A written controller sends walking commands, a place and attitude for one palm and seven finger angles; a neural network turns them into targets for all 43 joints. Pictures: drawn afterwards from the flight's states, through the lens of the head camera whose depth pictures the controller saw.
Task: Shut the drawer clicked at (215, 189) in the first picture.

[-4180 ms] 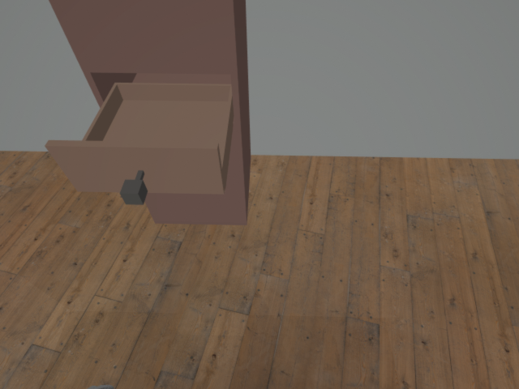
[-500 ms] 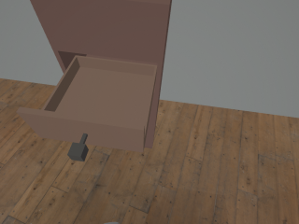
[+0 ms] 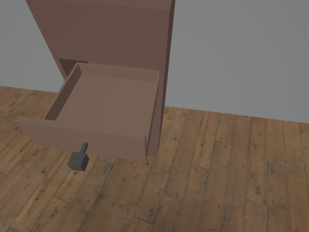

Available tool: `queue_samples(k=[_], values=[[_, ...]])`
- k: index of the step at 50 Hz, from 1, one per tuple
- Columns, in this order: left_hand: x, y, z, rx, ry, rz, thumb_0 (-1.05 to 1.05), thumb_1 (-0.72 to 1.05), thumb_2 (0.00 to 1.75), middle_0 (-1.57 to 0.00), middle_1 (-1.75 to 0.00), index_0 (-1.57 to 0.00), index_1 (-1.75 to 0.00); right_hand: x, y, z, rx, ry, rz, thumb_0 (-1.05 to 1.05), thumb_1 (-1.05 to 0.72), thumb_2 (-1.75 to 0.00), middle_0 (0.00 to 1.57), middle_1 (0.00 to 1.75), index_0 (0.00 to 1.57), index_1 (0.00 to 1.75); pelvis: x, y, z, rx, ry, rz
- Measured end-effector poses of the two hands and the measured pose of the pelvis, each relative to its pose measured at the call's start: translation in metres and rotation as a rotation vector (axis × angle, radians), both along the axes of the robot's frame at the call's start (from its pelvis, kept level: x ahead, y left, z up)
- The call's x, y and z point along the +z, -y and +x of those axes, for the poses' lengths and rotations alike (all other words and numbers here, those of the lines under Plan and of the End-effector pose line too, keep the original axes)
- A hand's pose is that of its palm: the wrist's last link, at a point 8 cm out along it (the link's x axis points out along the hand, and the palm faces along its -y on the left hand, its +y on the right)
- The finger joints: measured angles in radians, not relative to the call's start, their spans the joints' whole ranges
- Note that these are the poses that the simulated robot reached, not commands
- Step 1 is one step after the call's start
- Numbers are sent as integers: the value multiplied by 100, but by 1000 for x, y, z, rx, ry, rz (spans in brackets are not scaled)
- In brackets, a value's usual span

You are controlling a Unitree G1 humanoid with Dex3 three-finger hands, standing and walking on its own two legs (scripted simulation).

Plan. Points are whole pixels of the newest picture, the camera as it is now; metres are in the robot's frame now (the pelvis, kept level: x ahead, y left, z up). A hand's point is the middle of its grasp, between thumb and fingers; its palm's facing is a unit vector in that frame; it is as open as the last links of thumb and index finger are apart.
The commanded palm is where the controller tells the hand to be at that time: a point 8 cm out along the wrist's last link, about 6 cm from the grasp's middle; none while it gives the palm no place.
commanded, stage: come to a stop and stand still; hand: left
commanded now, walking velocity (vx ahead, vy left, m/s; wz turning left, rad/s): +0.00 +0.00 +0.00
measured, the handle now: (81, 155) +0.33 +0.25 -0.08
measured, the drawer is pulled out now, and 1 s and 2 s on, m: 0.30 0.30 0.30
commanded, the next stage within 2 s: look again from close up in 0.48 s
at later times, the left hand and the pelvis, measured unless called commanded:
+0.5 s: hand out of the picture +0.00 +0.24 -0.16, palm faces -0.02 -0.96 -0.27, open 7.4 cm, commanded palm none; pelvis -0.01 +0.04 +0.01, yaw -2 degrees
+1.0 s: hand out of the picture +0.03 +0.20 -0.16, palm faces -0.03 -0.98 -0.22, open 7.4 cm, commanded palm none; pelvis +0.00 +0.02 +0.01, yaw -2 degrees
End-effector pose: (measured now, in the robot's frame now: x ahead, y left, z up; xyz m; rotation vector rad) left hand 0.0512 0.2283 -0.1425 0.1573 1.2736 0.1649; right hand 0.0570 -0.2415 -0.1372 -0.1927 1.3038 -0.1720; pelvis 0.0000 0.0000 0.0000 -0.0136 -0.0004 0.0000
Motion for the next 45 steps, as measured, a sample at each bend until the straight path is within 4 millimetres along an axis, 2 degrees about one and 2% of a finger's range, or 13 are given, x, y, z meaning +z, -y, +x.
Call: queue_samples(k=[5, 10, 15, 20, 26, 31, 45], values=[[-1, -15, -17, -36, 2, 6, 1, 92, 90, -21, -30, -21, -30, 1, -20, 3, -25, 110, 16, 0, -91, -90, 20, 30, 19, 29, -4, -17, -3, -18, 19, -11], [7, -39, -23, -37, 9, 28, 1, 91, 90, -21, -30, -21, -30, 1, -47, -9, 2, 137, 48, 0, -92, -90, 20, 30, 19, 29, -1, -32, -9, -22, 34, 4], [16, -57, -32, -43, 4, 53, 1, 91, 90, -20, -30, -20, -30, -1, -53, -24, 13, 104, 55, 0, -93, -90, 20, 30, 20, 30, 2, -41, -15, -25, 24, 16], [20, -65, -44, -43, -35, 65, 1, 91, 90, -20, -30, -20, -30, -4, -53, -43, 13, 44, 58, 0, -92, -90, 20, 30, 20, 30, 5, -45, -16, -25, 14, 22], [19, -61, -53, -40, -83, 55, 1, 90, 90, -20, -30, -20, -30, -5, -48, -60, 2, -21, 50, 0, -91, -90, 20, 30, 20, 30, 6, -44, -13, -27, 13, 25], [16, -51, -51, -43, -97, 37, 1, 90, 90, -20, -30, -20, -30, -5, -43, -65, -6, -51, 41, 0, -91, -90, 20, 30, 20, 30, 7, -40, -10, -28, 17, 26], [11, -23, -27, -56, -59, 5, 1, 91, 90, -20, -30, -20, -30, -4, -36, -50, -9, -38, 52, 0, -91, -90, 20, 30, 20, 29, 8, -24, -3, -28, 20, 27]])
